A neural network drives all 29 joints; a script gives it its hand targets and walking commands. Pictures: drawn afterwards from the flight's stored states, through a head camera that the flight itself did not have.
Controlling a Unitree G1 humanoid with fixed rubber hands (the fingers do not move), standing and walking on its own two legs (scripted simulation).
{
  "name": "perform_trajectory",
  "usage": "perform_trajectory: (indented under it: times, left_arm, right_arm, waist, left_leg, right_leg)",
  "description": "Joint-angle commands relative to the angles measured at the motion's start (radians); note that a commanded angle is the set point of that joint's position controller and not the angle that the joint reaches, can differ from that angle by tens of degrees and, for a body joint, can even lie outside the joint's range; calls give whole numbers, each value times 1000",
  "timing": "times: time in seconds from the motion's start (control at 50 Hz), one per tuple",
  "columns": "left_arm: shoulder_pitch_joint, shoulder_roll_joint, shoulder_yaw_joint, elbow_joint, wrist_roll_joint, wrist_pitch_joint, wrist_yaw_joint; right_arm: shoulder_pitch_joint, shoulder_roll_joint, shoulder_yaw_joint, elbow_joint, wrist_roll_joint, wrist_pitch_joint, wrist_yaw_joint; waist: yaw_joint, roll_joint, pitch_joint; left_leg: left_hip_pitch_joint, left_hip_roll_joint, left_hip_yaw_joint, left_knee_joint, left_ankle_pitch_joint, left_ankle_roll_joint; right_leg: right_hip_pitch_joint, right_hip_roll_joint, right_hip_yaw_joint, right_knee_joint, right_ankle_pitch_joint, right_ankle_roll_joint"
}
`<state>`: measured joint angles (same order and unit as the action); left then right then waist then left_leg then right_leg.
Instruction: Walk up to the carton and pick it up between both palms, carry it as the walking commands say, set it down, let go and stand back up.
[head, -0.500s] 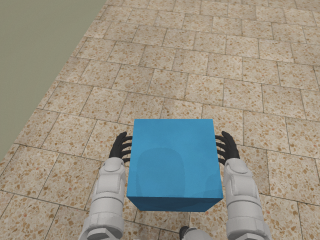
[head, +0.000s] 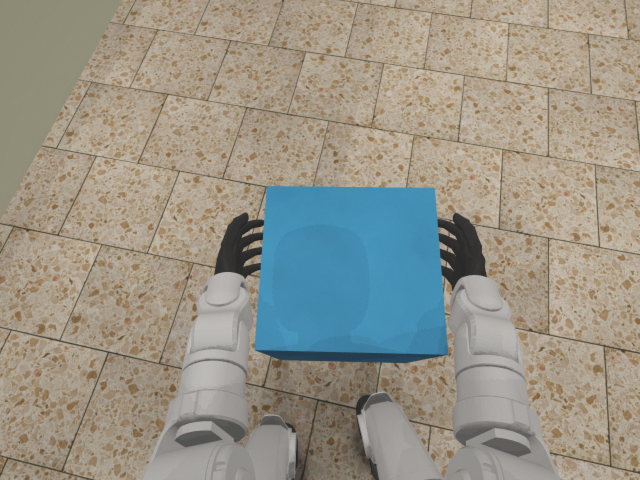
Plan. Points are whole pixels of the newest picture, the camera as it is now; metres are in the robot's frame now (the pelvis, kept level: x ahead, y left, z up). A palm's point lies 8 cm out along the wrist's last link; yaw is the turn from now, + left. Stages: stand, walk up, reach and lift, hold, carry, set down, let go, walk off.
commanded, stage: set down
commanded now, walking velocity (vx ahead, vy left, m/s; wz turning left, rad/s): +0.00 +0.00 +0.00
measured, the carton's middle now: (345, 287) +0.37 -0.06 -0.14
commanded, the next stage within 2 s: none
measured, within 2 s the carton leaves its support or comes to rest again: neither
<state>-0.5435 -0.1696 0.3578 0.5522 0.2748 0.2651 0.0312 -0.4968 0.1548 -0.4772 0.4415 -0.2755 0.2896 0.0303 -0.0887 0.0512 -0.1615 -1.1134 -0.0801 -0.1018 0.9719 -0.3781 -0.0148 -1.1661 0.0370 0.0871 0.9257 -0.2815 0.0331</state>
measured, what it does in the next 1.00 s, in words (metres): lowers itself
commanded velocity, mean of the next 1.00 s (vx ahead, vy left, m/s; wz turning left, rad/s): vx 0.00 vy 0.00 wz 0.00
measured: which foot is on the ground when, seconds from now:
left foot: down 0.00-1.00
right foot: down 0.00-1.00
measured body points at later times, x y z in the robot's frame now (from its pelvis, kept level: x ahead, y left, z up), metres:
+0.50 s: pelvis -0.02 +0.00 -0.07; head +0.19 -0.01 +0.32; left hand +0.43 +0.09 -0.15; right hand +0.38 -0.21 -0.15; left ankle +0.03 +0.12 -0.66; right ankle +0.07 -0.13 -0.66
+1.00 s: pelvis -0.04 +0.00 -0.15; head +0.22 -0.02 +0.22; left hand +0.45 +0.08 -0.24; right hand +0.41 -0.22 -0.24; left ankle +0.03 +0.12 -0.66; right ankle +0.07 -0.13 -0.66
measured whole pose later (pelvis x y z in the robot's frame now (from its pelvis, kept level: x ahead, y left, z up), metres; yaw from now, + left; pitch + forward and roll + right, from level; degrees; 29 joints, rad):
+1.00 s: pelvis -0.04 +0.00 -0.15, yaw +2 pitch +45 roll +1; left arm -0.94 -0.05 0.37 0.75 0.20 0.27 0.10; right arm -0.86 0.02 -0.52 0.62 -0.21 0.29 -0.02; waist -0.10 0.06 -0.20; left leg -1.82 -0.16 -0.09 1.57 -0.53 -0.04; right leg -1.88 0.07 0.11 1.52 -0.43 0.07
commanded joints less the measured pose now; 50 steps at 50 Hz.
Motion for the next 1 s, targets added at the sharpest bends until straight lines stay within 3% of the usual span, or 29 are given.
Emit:
perform_trajectory:
  times: [0.0, 0.2, 0.68, 0.98]
  left_arm:
    - [-530, -897, -530, 68, -98, -19, -237]
    - [-673, -895, -483, 135, -110, -17, -237]
    - [-842, -852, -478, 153, -158, -39, -140]
    - [-1012, -788, -441, 182, -175, -36, -118]
  right_arm:
    - [-503, 891, 597, 99, 112, 9, 238]
    - [-649, 894, 572, 132, 125, 15, 221]
    - [-803, 782, 511, 192, 170, -7, 219]
    - [-965, 733, 482, 212, 179, -5, 192]
  waist:
    - [-27, -31, -673]
    - [-38, -26, -752]
    - [-70, 29, -933]
    - [-74, 16, -997]
  left_leg:
    - [126, -87, 70, -52, 161, 8]
    - [-36, -101, 88, 75, 66, 10]
    - [-160, -120, 100, 302, 158, -30]
    - [-329, -134, 141, 453, 65, -34]
  right_leg:
    - [492, 82, -77, -8, 229, -2]
    - [386, 86, -94, 113, 147, 7]
    - [49, 97, -140, 383, 215, 9]
    - [-58, 102, -158, 514, 148, 20]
